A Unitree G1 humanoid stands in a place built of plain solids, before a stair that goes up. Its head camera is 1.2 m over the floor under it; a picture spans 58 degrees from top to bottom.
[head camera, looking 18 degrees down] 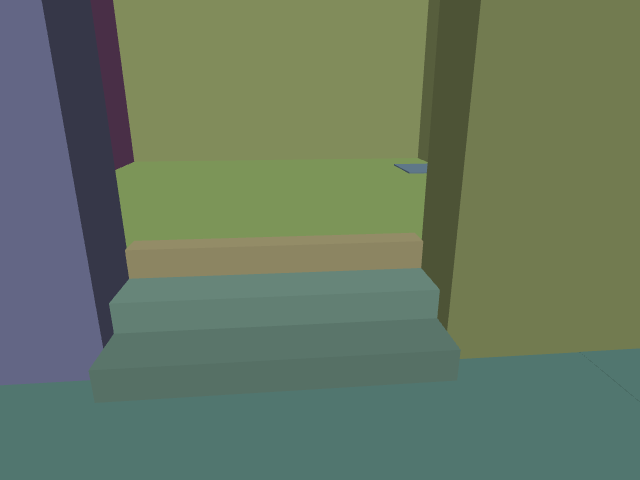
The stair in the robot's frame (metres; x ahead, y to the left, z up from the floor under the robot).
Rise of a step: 0.16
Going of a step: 0.29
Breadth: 1.56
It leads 6 degrees to the left of straight ahead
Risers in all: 3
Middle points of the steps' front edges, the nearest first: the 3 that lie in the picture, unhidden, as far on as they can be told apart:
1.58 0.16 0.16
1.86 0.19 0.31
2.15 0.22 0.47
